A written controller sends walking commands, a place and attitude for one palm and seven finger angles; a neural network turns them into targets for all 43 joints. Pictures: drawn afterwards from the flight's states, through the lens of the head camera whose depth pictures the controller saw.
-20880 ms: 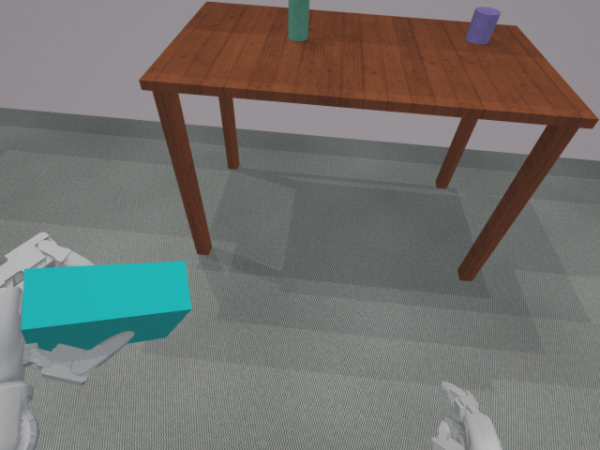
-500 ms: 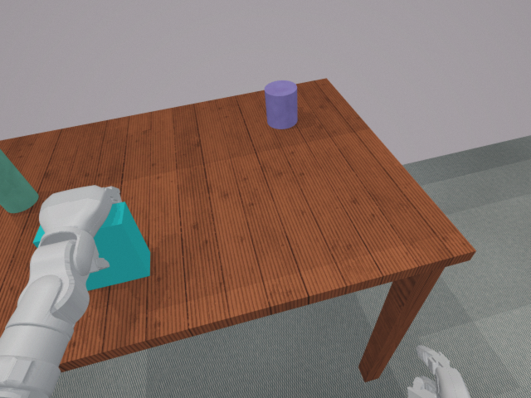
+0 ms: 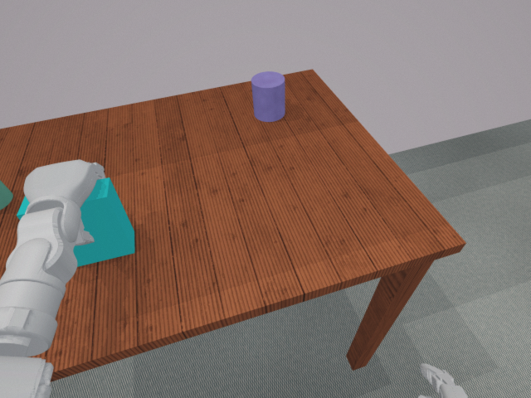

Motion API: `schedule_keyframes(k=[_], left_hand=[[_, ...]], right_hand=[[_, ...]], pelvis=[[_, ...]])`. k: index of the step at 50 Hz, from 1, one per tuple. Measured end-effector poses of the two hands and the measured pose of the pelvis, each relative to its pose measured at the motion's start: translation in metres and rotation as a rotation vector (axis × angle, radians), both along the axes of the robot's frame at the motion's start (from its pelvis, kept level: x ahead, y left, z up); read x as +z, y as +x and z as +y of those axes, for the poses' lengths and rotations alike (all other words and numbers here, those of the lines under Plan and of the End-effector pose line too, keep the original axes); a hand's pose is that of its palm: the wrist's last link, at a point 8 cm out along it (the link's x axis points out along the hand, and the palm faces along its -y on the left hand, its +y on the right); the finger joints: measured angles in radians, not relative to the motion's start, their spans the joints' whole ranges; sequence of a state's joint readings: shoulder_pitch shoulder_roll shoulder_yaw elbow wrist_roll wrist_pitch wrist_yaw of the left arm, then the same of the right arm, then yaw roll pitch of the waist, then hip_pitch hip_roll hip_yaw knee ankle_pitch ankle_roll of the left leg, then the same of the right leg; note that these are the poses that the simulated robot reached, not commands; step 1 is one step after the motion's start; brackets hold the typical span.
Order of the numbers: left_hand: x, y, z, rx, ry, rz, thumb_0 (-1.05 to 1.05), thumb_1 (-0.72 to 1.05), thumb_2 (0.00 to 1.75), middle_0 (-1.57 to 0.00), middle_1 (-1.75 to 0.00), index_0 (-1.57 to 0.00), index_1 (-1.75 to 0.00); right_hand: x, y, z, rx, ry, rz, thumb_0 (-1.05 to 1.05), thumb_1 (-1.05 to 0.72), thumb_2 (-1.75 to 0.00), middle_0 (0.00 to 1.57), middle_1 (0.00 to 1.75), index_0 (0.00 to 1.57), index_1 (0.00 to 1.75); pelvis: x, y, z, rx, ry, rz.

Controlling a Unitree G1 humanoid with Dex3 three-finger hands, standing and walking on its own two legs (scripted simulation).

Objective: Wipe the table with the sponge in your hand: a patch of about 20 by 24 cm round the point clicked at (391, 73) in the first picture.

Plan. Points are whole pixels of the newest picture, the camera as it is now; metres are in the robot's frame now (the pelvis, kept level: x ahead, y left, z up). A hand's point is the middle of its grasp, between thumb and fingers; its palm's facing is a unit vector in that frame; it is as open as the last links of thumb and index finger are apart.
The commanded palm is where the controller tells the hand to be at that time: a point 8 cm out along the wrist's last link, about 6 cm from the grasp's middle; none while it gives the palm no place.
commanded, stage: wipe forward along the first lane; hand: left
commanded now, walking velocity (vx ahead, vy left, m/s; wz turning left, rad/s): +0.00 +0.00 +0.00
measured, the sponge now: (89, 234) +0.34 +0.33 +0.05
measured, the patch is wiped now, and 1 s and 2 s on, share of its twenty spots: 0.15 0.35 0.65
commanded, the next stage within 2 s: slide across to the middle lane in 0.44 s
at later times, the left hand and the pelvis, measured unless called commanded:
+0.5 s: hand (78, 194) +0.39 +0.35 +0.11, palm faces -0.11 +0.01 -0.99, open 9.4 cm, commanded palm +0.38 +0.34 +0.14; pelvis +0.00 +0.01 +0.00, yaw -1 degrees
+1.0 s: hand (110, 180) +0.42 +0.31 +0.11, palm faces -0.04 +0.00 -1.00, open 9.4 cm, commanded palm +0.40 +0.29 +0.16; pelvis +0.01 +0.01 +0.00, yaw -1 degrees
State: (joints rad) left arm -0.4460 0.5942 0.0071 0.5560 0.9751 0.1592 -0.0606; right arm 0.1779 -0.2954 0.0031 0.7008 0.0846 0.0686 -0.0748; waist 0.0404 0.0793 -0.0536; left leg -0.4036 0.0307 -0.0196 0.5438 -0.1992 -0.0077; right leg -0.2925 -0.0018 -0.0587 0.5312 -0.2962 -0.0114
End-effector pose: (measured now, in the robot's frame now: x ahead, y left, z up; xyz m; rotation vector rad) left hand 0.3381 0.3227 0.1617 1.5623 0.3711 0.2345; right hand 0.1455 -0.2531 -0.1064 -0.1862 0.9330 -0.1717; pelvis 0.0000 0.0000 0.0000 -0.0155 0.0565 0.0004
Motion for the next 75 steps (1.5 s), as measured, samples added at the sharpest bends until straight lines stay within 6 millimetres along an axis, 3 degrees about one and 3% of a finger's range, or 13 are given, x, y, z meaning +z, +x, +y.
schedule_keyframes(k=[12,28,37,43,59,68,75], left_hand=[[-0.001,0.019,0.009,-0.01,0.006,0.017,0.01,-0.51,1.13,-0.83,-1.39,-0.83,-1.4],[0.0,0.04,0.019,-0.003,0.014,0.034,0.02,-0.51,1.14,-0.83,-1.39,-0.83,-1.4],[0.003,0.048,0.009,-0.041,0.032,-0.006,0.01,-0.5,1.14,-0.82,-1.41,-0.82,-1.42],[0.002,0.052,-0.004,-0.045,0.015,-0.034,0.0,-0.49,1.14,-0.81,-1.42,-0.81,-1.43],[0.002,0.073,-0.04,-0.035,0.008,-0.034,0.0,-0.49,1.13,-0.8,-1.42,-0.81,-1.43],[0.0,0.081,-0.06,-0.045,-0.013,-0.043,0.0,-0.49,1.13,-0.8,-1.42,-0.8,-1.43],[-0.001,0.072,-0.063,-0.031,-0.012,-0.063,0.0,-0.47,1.13,-0.79,-1.44,-0.79,-1.45]], right_hand=[[-0.005,-0.021,-0.001,-0.044,0.0,0.066,0.01,-0.9,-0.9,0.2,0.3,0.2,0.3],[-0.006,-0.035,0.001,-0.063,-0.008,0.105,0.01,-0.9,-0.9,0.2,0.3,0.2,0.3],[-0.008,-0.045,0.002,-0.088,-0.002,0.133,0.01,-0.9,-0.9,0.2,0.3,0.2,0.3],[-0.007,-0.034,0.008,-0.075,0.011,0.112,0.01,-0.9,-0.9,0.2,0.3,0.2,0.3],[0.003,0.028,0.021,0.0,0.049,-0.009,0.01,-0.9,-0.9,0.2,0.3,0.2,0.3],[0.001,0.037,0.015,0.004,0.056,0.007,0.01,-0.9,-0.9,0.2,0.3,0.2,0.3],[0.001,0.038,0.006,-0.009,0.064,0.013,0.01,-0.9,-0.9,0.2,0.3,0.2,0.3]], pelvis=[[0.0,0.004,0.006,-0.012,-0.004,0.025],[-0.001,0.002,0.011,-0.009,-0.007,0.05],[0.001,0.005,0.014,-0.013,-0.008,0.051],[0.002,0.009,0.015,-0.011,-0.005,0.04],[0.003,0.023,0.01,-0.004,0.002,0.042],[0.003,0.032,0.005,-0.005,0.007,0.043],[0.004,0.037,0.001,-0.016,0.01,0.035]])
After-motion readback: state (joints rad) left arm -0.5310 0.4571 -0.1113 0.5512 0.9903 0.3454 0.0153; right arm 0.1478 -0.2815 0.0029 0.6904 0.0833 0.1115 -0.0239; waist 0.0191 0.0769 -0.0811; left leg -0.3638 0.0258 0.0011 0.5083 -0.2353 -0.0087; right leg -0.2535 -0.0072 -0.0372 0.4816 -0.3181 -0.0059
